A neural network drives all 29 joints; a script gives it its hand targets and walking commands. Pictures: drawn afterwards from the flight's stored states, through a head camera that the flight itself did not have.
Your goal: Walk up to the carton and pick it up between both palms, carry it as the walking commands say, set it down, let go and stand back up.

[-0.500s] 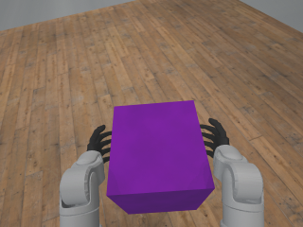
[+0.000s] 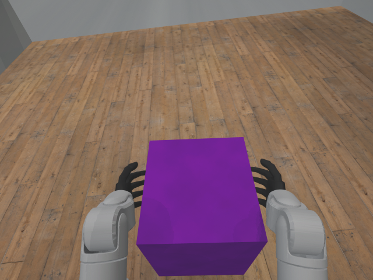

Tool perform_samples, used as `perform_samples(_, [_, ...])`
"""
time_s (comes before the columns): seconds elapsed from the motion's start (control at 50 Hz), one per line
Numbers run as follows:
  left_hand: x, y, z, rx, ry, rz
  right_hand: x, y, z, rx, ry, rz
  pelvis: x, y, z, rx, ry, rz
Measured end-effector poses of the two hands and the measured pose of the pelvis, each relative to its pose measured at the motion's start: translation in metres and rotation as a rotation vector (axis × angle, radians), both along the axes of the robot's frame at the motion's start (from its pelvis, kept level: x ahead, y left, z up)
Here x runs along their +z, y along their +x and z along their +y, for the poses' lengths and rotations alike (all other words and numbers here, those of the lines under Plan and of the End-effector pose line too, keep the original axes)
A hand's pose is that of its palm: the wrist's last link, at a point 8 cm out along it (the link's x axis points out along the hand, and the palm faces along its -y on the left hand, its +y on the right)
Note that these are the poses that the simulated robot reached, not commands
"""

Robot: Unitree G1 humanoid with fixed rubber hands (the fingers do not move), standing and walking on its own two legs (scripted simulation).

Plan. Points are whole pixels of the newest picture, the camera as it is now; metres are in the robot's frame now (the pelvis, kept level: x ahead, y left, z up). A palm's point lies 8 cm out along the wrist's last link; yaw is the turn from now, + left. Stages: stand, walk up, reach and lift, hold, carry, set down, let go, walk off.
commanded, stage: carry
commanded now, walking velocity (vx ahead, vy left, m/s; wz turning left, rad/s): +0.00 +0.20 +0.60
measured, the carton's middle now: (198, 210) +0.28 -0.01 +0.00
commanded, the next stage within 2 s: none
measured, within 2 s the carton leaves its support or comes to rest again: neither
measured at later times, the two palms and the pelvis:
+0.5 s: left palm out of the picture +0.18 +0.36 +0.05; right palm (147, 202) +0.27 +0.09 +0.07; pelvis -0.04 +0.14 +0.00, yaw +15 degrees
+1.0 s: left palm out of the picture +0.03 +0.51 +0.10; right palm (28, 243) +0.19 +0.27 +0.10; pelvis -0.12 +0.25 +0.01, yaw +34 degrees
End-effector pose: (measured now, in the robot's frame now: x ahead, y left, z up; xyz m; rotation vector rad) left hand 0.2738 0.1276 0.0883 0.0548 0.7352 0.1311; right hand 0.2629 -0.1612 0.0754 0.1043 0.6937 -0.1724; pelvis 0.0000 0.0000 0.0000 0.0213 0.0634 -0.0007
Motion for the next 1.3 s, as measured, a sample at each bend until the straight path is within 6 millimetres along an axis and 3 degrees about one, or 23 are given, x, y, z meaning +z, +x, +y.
perform_samples(0.12, [0.015,-0.023,0.044,0.105,0.001,-0.001,0.019,0.011,0.045,0.101,0.011,-0.003,0.017,-0.007,0.018,0.077,0.057,-0.02])
perform_samples(0.24, [0.021,-0.031,0.105,0.183,-0.019,-0.023,0.028,0.023,0.108,0.163,0.008,-0.024,0.018,-0.014,0.06,0.145,0.07,-0.005])
perform_samples(0.36, [-0.009,-0.041,0.181,0.235,-0.074,-0.033,0.013,0.026,0.187,0.217,-0.051,-0.033,-0.008,-0.017,0.117,0.197,0.013,0.011])
perform_samples(0.42, [-0.035,-0.065,0.206,0.293,-0.122,0.049,-0.001,0.019,0.217,0.28,-0.111,0.047,-0.005,-0.025,0.129,0.223,0.001,0.011])
perform_samples(0.46, [-0.04,-0.082,0.219,0.323,-0.121,0.078,-0.006,0.014,0.232,0.311,-0.105,0.078,-0.002,-0.031,0.136,0.246,-0.007,0.015])
perform_samples(0.58, [-0.01,-0.107,0.256,0.4,-0.049,-0.019,0.002,0.005,0.274,0.381,-0.022,-0.017,-0.001,-0.05,0.157,0.311,-0.006,0.022])
perform_samples(0.66, [0.002,-0.124,0.269,0.417,-0.009,-0.043,0.005,-0.007,0.289,0.408,0.001,-0.046,-0.004,-0.057,0.168,0.354,-0.006,0.013])
perform_samples(0.76, [0.007,-0.162,0.286,0.469,-0.008,0.015,0.009,-0.03,0.312,0.474,-0.013,0.01,0.01,-0.068,0.178,0.45,0.018,-0.024])
perform_samples(0.9, [0.027,-0.205,0.334,0.57,-0.006,-0.028,0.034,-0.045,0.375,0.561,0.006,-0.03,0.021,-0.097,0.207,0.537,0.07,-0.013])
perform_samples(1.02, [0.01,-0.252,0.397,0.633,-0.039,-0.035,0.028,-0.076,0.449,0.617,-0.018,-0.034,0.006,-0.13,0.257,0.607,0.041,-0.01])
perform_samples(1.08, [-0.012,-0.281,0.43,0.685,-0.076,-0.04,0.014,-0.095,0.489,0.674,-0.062,-0.039,-0.008,-0.146,0.277,0.646,-0.001,0.003])
perform_samples(1.16, [-0.038,-0.331,0.442,0.768,-0.136,0.055,-0.003,-0.124,0.519,0.764,-0.133,0.055,-0.001,-0.164,0.285,0.673,-0.014,0.001])
perform_samples(1.3, [-0.005,-0.374,0.465,0.849,-0.038,-0.044,0.006,-0.155,0.554,0.834,-0.018,-0.037,-0.002,-0.196,0.296,0.746,-0.009,0.017])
